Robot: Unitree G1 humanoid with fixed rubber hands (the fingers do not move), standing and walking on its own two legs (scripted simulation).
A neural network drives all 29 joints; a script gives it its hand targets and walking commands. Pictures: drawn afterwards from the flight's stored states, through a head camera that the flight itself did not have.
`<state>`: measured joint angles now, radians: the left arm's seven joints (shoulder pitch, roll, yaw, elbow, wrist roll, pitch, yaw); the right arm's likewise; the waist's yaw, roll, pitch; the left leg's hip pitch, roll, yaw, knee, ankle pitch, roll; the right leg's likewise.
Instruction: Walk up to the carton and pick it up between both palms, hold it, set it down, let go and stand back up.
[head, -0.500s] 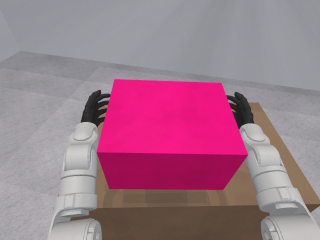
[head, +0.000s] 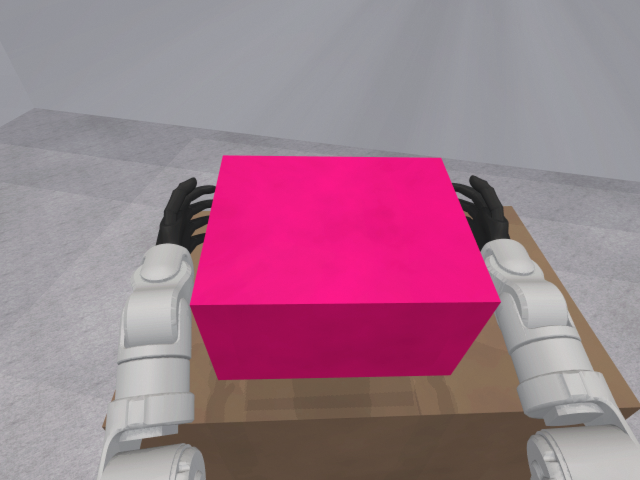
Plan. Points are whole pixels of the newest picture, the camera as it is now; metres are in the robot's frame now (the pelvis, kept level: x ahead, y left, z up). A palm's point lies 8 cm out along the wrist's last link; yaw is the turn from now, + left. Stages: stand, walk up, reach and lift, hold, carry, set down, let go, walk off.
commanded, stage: reach and lift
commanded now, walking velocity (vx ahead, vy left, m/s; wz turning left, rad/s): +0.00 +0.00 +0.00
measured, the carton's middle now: (334, 263) +0.35 +0.01 +0.12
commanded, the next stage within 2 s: hold in 0.06 s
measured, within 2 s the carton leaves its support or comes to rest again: neither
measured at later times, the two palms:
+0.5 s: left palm (172, 234) +0.34 +0.19 +0.18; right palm (497, 231) +0.35 -0.19 +0.18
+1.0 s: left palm (175, 234) +0.34 +0.19 +0.18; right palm (498, 230) +0.35 -0.19 +0.18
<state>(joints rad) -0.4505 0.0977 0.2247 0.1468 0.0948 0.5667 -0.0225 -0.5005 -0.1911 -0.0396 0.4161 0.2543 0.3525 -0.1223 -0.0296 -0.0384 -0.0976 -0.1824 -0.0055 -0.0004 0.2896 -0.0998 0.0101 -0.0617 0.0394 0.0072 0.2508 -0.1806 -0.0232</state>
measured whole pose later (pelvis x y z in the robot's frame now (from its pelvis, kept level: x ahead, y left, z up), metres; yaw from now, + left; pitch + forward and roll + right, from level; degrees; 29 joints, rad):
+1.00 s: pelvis -0.01 +0.00 +0.00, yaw +0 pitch -1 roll +0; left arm -0.50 0.09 0.25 0.10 0.12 0.65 -0.04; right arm -0.55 -0.20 -0.06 0.42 0.27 0.40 -0.11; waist -0.05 -0.05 -0.10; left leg -0.17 -0.01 0.00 0.28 -0.08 0.01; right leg -0.06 0.04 0.01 0.25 -0.17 -0.02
